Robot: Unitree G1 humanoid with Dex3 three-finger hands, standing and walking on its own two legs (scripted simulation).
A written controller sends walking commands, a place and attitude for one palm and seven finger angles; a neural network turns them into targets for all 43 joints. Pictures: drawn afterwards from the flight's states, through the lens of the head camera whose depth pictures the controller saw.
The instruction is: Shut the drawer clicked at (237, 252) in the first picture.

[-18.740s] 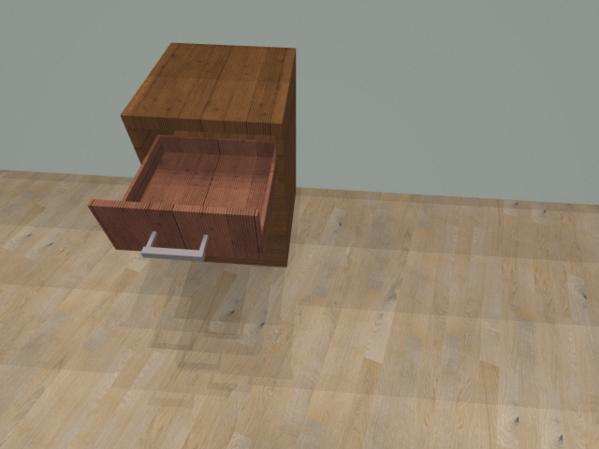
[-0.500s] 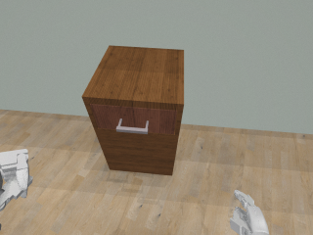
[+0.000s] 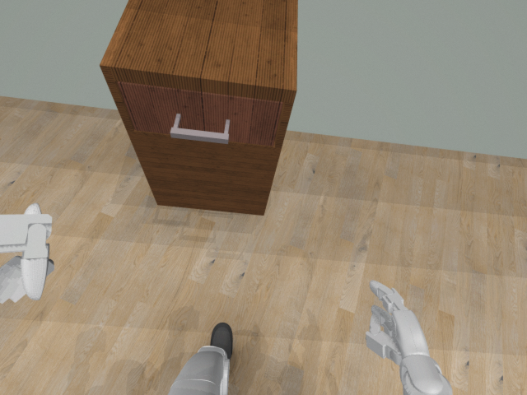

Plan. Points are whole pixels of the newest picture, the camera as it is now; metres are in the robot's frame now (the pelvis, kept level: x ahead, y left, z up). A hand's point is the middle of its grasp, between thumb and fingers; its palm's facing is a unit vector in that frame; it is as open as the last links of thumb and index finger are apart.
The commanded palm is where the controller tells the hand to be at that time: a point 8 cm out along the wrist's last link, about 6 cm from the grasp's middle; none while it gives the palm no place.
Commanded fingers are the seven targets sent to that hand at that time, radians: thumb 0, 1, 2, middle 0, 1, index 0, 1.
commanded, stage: step back with the hand held close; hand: left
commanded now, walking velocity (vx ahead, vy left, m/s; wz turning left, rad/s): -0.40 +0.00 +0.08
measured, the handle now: (201, 128) +0.68 +0.19 -0.20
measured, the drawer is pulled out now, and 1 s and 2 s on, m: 0.00 0.00 0.00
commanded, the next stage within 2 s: stop stepping back and stand still in 0.02 s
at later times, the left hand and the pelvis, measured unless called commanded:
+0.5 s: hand out of the picture +0.07 +0.24 +0.18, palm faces +0.41 -0.83 -0.37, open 3.3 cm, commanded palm +0.00 +0.29 +0.19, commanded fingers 0.00 0.90 0.90 -1.40 -1.60 -1.40 -1.60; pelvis -0.11 +0.00 +0.01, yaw +5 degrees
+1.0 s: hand out of the picture +0.06 +0.27 +0.19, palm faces +0.42 -0.80 -0.43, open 3.3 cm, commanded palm -0.03 +0.31 +0.19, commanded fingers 0.00 0.90 0.90 -1.40 -1.60 -1.40 -1.60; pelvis -0.12 +0.02 +0.01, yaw +7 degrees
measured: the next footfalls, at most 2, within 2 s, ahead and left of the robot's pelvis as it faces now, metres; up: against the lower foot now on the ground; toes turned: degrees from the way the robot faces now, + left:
right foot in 0.02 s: -0.09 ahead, -0.12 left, +0.00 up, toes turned +2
left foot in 0.36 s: -0.08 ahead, +0.12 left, +0.00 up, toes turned +11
